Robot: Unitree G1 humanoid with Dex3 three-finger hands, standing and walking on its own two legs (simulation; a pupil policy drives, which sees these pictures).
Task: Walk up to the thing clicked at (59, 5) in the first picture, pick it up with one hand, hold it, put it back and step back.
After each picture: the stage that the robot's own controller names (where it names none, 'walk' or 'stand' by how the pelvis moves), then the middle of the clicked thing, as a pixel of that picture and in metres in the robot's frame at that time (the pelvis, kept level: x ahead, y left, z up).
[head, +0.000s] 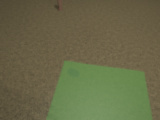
stand; (59, 2) +2.38 +0.33 -0.65
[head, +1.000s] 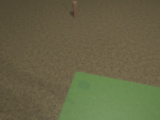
walk; (75, 9) +2.26 +0.25 -0.65
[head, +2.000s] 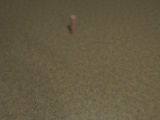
walk; (73, 25) +1.60 +0.20 -0.64
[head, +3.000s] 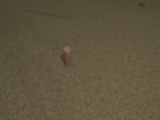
walk; (67, 58) +1.11 +0.18 -0.65
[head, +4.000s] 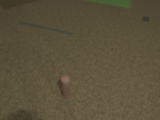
walk; (65, 87) +0.77 +0.13 -0.63
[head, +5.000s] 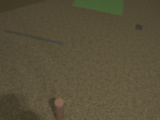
walk; (59, 110) +0.57 +0.13 -0.63
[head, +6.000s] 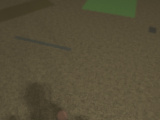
stand; out of the picture +0.48 +0.14 -0.65
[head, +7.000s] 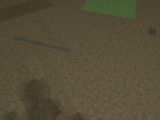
stand; out of the picture +0.46 +0.13 -0.65
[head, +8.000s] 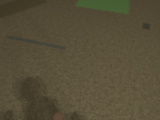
stand; out of the picture +0.46 +0.16 -0.65
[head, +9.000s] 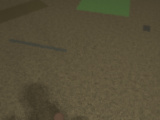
stand; out of the picture +0.47 +0.16 -0.66
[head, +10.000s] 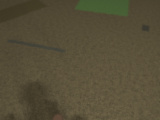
stand; out of the picture +0.46 +0.17 -0.66
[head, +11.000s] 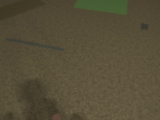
go down; out of the picture +0.46 +0.17 -0.66
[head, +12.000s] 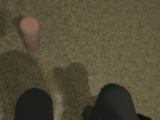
go down; (31, 37) +0.55 +0.17 -0.29
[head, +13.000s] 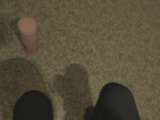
approach; (30, 39) +0.56 +0.17 -0.27
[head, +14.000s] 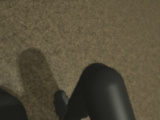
close in; out of the picture +0.56 +0.23 -0.18
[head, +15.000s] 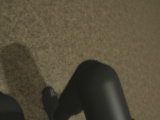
close; out of the picture +0.55 +0.24 -0.18
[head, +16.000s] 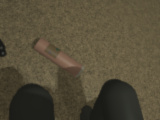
lift; (59, 57) +0.51 +0.03 -0.31
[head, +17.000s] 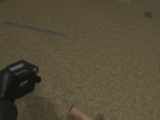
close; (86, 119) +0.47 -0.07 -0.65
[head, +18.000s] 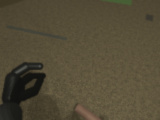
go down; (90, 116) +0.50 -0.09 -0.70
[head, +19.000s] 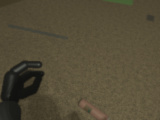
stand; (94, 111) +0.54 -0.12 -0.69
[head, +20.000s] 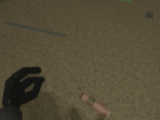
stand; (95, 105) +0.57 -0.14 -0.70
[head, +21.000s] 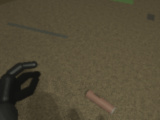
stand; (100, 101) +0.61 -0.18 -0.70
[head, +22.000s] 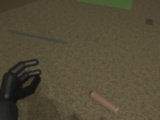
stand; (104, 102) +0.65 -0.21 -0.71
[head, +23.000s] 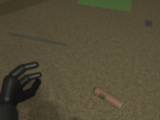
stand; (107, 97) +0.70 -0.25 -0.71
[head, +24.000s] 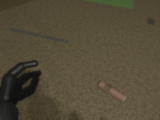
stand; (111, 91) +0.74 -0.29 -0.71
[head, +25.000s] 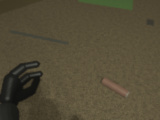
stand; (115, 87) +0.79 -0.33 -0.71
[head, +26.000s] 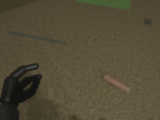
stand; (116, 83) +0.83 -0.35 -0.71
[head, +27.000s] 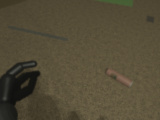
stand; (119, 77) +0.87 -0.38 -0.70
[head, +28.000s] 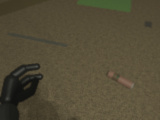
close; (120, 79) +0.90 -0.40 -0.71
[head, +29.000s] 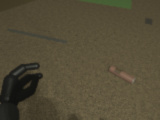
close; (121, 74) +0.93 -0.43 -0.71
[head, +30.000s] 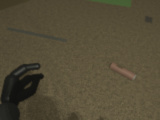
close; (122, 71) +0.95 -0.44 -0.71
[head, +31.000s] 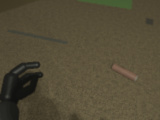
close; (124, 72) +0.96 -0.45 -0.71
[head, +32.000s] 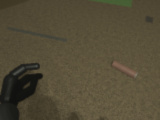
close; (124, 69) +0.98 -0.46 -0.71
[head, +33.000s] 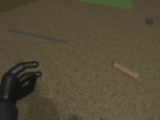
close; (125, 70) +0.98 -0.47 -0.71
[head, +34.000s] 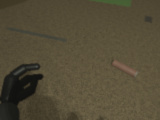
close; (124, 68) +0.99 -0.47 -0.71
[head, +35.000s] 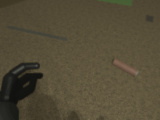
close; (125, 67) +0.99 -0.47 -0.70
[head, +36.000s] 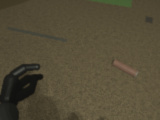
close; (125, 68) +0.99 -0.47 -0.71
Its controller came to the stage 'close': yes
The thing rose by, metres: 0.00
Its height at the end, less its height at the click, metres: -0.09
